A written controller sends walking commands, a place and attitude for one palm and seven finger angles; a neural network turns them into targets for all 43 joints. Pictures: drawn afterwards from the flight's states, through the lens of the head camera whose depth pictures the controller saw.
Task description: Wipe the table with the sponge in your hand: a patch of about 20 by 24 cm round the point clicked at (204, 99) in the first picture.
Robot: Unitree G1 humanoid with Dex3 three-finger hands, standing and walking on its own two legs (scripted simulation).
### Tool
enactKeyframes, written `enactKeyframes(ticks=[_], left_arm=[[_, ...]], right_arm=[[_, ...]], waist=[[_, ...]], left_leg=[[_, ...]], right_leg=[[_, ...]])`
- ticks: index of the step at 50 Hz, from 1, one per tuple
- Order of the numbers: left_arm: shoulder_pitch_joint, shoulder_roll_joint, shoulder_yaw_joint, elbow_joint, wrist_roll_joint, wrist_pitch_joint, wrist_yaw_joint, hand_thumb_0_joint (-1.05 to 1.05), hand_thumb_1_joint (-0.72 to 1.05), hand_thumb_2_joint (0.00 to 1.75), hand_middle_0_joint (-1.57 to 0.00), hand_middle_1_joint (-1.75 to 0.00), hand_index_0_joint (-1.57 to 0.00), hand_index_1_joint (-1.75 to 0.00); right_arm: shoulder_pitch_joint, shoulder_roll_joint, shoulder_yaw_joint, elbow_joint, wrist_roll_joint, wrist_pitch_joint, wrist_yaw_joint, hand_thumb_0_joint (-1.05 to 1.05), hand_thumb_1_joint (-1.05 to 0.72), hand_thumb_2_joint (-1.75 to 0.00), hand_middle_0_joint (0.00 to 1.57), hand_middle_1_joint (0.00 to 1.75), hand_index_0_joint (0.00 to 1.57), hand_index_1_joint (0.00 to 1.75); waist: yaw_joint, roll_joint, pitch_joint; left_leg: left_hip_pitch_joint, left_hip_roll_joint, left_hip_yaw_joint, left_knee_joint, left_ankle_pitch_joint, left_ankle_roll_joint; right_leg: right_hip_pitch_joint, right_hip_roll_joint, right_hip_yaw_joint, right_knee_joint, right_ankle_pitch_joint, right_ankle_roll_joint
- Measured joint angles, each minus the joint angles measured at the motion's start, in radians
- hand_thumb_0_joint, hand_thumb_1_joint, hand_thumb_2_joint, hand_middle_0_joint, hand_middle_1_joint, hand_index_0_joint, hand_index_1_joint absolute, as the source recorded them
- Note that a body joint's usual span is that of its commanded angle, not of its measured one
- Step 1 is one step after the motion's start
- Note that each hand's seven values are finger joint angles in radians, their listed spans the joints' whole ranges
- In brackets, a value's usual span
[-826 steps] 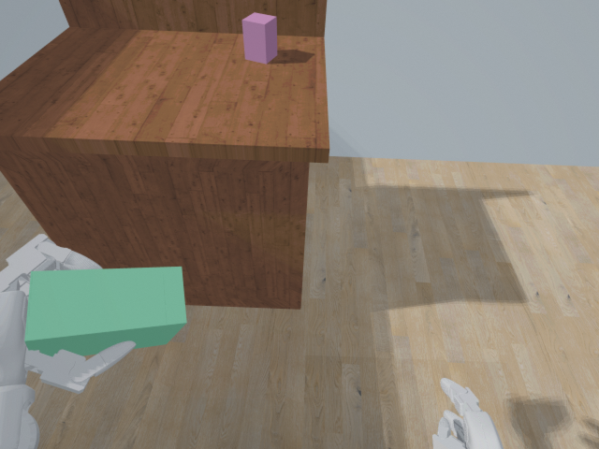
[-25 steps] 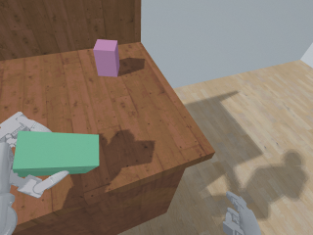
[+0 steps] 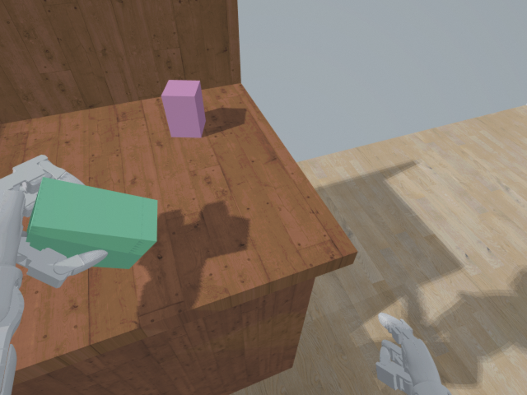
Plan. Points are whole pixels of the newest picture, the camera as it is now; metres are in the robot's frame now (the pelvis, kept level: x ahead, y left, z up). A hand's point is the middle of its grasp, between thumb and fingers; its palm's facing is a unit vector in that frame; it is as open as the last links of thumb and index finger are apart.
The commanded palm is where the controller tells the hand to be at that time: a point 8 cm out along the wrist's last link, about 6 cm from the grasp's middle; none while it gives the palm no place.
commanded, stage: turn the palm down, sponge in hand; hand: left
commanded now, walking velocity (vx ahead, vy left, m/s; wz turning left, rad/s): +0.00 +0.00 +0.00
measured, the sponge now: (110, 231) +0.27 +0.23 +0.15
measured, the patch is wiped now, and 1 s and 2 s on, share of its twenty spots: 0.00 0.00 0.00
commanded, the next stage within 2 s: move the sponge above the wiping area in 1.98 s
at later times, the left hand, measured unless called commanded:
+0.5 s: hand (97, 237) +0.23 +0.22 +0.19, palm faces +0.26 -0.54 -0.80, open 10.2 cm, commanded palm +0.19 +0.26 +0.23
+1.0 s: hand (63, 214) +0.24 +0.25 +0.21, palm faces +0.31 -0.27 -0.91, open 10.2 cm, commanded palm +0.19 +0.25 +0.27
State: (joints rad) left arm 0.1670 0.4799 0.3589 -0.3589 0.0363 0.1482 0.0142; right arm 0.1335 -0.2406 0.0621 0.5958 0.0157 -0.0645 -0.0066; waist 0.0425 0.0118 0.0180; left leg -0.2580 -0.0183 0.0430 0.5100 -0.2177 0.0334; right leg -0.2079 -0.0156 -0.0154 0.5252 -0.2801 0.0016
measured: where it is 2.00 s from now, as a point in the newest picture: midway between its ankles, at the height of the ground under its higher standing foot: outside the picture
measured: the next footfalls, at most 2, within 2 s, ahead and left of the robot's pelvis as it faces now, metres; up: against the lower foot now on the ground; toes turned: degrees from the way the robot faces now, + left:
none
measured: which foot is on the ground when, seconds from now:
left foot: down 0.00-1.00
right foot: down 0.00-1.00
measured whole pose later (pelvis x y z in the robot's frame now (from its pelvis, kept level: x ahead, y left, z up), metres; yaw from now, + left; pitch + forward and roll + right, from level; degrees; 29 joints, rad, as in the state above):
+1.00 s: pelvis +0.01 -0.04 -0.01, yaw +1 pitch -2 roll +1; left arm 0.14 0.73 0.22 -0.46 0.40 0.39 -0.06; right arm 0.10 -0.28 0.05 0.59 0.07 -0.01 -0.10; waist 0.11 0.11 -0.02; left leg -0.28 0.02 0.00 0.57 -0.26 -0.02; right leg -0.23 0.02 -0.06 0.60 -0.35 -0.05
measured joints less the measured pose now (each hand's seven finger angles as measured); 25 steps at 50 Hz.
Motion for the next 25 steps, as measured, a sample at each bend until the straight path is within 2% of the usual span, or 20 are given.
enactKeyframes(ticks=[3,5,9,12,15,18,21,25], left_arm=[[0.102,0.003,-0.053,-0.076,0.019,-0.011,-0.009,-0.01,-0.52,1.02,-0.72,-1.34,-0.75,-1.33],[0.129,0.018,-0.076,-0.099,0.022,-0.038,-0.001,-0.01,-0.52,1.02,-0.72,-1.33,-0.76,-1.33],[0.083,0.048,-0.069,-0.073,0.053,-0.061,0.048,-0.01,-0.52,1.02,-0.72,-1.33,-0.76,-1.33],[0.032,0.065,-0.040,-0.026,0.084,-0.016,0.059,-0.01,-0.52,1.02,-0.72,-1.33,-0.76,-1.33],[0.006,0.089,-0.027,0.016,0.103,0.046,0.016,-0.01,-0.52,1.02,-0.72,-1.33,-0.76,-1.33],[0.004,0.113,-0.036,0.039,0.116,0.070,-0.048,-0.01,-0.52,1.02,-0.72,-1.33,-0.76,-1.33],[0.031,0.135,-0.049,0.015,0.122,0.047,-0.090,-0.01,-0.52,1.02,-0.72,-1.33,-0.76,-1.33],[0.068,0.166,-0.043,-0.034,0.121,-0.005,-0.092,-0.01,-0.52,1.02,-0.72,-1.33,-0.76,-1.33]], right_arm=[[-0.020,0.003,0.001,-0.027,-0.009,0.003,-0.010,0.01,-0.90,-0.89,0.20,0.30,0.21,0.30],[-0.025,0.007,-0.001,-0.029,-0.013,0.001,-0.023,0.01,-0.90,-0.89,0.20,0.30,0.21,0.30],[-0.023,0.009,-0.007,-0.004,-0.017,0.002,-0.040,0.01,-0.90,-0.89,0.20,0.30,0.21,0.30],[-0.020,0.002,-0.003,0.015,-0.008,0.014,-0.051,0.01,-0.90,-0.89,0.20,0.30,0.21,0.30],[-0.014,-0.010,0.001,0.020,0.006,0.024,-0.068,0.01,-0.90,-0.89,0.20,0.30,0.21,0.30],[-0.006,-0.019,-0.002,0.017,0.016,0.022,-0.083,0.01,-0.90,-0.89,0.20,0.30,0.21,0.30],[0.004,-0.024,-0.013,0.008,0.018,0.012,-0.091,0.01,-0.90,-0.89,0.20,0.30,0.21,0.30],[0.024,-0.028,-0.031,0.003,0.017,0.004,-0.090,0.01,-0.90,-0.89,0.20,0.30,0.21,0.30]], waist=[[-0.006,0.007,0.000],[0.004,0.005,0.001],[0.033,0.010,-0.001],[0.046,0.027,-0.005],[0.052,0.048,-0.008],[0.050,0.064,-0.007],[0.046,0.071,-0.006],[0.042,0.069,-0.017]], left_leg=[[-0.012,0.003,-0.002,0.014,-0.004,-0.006],[-0.022,0.007,-0.010,0.027,-0.008,-0.014],[-0.031,0.018,-0.040,0.046,-0.014,-0.033],[-0.028,0.026,-0.058,0.050,-0.016,-0.045],[-0.019,0.033,-0.066,0.046,-0.016,-0.052],[-0.015,0.040,-0.070,0.044,-0.019,-0.057],[-0.017,0.048,-0.068,0.051,-0.026,-0.062],[-0.030,0.055,-0.067,0.069,-0.043,-0.067]], right_leg=[[-0.017,0.003,-0.002,0.026,-0.012,-0.006],[-0.025,0.007,-0.010,0.042,-0.021,-0.013],[-0.022,0.019,-0.039,0.053,-0.032,-0.031],[-0.011,0.029,-0.057,0.050,-0.036,-0.044],[-0.001,0.037,-0.064,0.045,-0.039,-0.053],[0.003,0.044,-0.067,0.044,-0.042,-0.061],[-0.002,0.051,-0.065,0.052,-0.049,-0.069],[-0.017,0.058,-0.063,0.071,-0.066,-0.076]])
